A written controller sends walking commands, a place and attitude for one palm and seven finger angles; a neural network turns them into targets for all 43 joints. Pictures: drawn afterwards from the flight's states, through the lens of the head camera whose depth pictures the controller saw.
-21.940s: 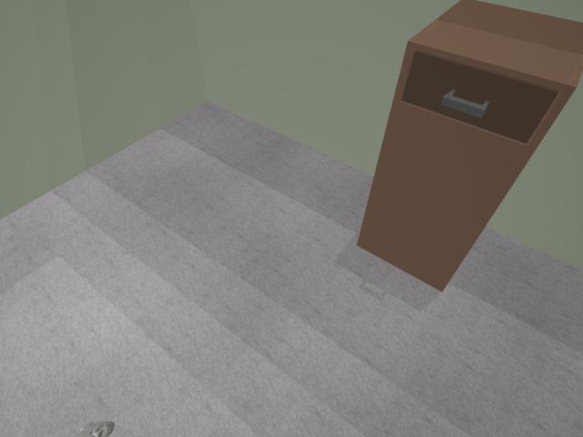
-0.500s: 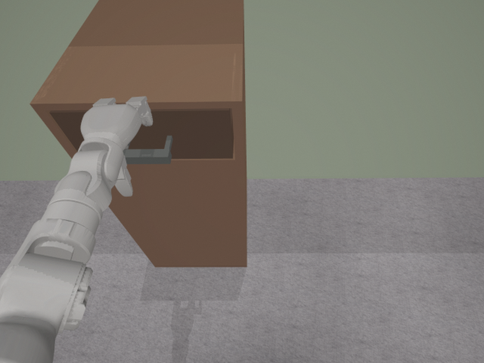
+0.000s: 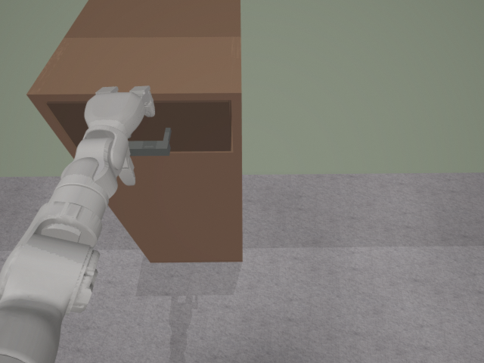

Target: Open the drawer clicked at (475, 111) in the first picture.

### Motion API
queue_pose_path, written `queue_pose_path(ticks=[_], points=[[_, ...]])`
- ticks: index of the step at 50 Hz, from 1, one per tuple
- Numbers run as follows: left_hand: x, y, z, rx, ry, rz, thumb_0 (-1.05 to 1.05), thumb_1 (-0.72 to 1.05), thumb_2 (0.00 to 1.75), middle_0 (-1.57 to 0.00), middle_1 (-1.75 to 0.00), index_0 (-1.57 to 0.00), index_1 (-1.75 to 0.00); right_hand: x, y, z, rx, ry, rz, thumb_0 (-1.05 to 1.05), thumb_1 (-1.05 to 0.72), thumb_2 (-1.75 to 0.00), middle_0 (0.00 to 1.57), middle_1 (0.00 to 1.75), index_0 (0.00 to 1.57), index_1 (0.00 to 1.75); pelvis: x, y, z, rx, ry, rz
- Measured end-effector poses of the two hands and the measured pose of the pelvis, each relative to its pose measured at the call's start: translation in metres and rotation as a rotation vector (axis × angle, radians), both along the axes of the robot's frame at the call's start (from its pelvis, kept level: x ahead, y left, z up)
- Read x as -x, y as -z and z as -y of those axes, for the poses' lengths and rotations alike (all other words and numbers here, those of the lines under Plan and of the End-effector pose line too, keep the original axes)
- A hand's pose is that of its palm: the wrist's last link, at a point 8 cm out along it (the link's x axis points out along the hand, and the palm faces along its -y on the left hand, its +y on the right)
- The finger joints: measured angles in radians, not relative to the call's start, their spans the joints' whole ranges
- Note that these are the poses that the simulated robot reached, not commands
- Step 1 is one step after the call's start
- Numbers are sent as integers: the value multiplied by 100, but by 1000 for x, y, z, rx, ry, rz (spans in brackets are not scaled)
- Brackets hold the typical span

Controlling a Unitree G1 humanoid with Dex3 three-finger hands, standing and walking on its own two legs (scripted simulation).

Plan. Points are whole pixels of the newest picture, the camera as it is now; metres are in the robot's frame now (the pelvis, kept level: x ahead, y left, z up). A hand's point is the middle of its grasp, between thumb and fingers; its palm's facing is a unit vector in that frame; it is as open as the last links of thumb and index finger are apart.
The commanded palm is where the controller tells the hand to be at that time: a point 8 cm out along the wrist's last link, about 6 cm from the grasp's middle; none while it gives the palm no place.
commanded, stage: re-aim the fingers above the handle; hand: left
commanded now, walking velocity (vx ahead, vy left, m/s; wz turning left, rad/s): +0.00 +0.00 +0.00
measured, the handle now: (144, 140) +0.53 +0.18 +0.03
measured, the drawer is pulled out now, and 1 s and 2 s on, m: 0.00 0.00 0.00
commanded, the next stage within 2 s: lower the fingers behind the handle in 0.88 s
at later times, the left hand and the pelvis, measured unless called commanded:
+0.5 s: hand (128, 135) +0.49 +0.19 +0.09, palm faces -0.01 -0.03 -1.00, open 13.5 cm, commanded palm +0.48 +0.20 +0.15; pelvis +0.00 +0.00 +0.00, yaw -1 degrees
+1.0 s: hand (128, 136) +0.49 +0.19 +0.09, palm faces -0.02 -0.03 -1.00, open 13.5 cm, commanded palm +0.48 +0.20 +0.14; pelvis +0.00 +0.00 +0.00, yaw -1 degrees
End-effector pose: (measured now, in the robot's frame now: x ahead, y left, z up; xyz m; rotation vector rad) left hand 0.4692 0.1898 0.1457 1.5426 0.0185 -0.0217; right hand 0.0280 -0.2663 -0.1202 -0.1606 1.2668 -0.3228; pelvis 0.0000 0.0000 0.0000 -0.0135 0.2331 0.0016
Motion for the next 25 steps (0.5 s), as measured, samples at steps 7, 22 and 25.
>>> queue_pose_path(ticks=[7,22,25], points=[[1,1,0,2,0,2,0,-49,30,-34,-122,-37,-122,14,-1,2,7,19,-12,0,-91,-89,20,30,20,30,3,1,0,1,9,-2],[0,1,0,1,1,11,0,-49,30,-34,-122,-38,-123,25,2,0,-2,33,-39,1,-91,-89,20,30,20,30,2,0,-1,1,14,-4],[0,1,0,0,0,12,0,-49,30,-34,-122,-38,-123,20,2,0,-3,26,-33,1,-91,-89,20,30,20,30,2,0,0,0,12,-5]])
